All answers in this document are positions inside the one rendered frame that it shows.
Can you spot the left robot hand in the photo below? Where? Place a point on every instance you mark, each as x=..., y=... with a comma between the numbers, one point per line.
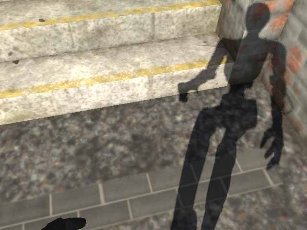
x=66, y=224

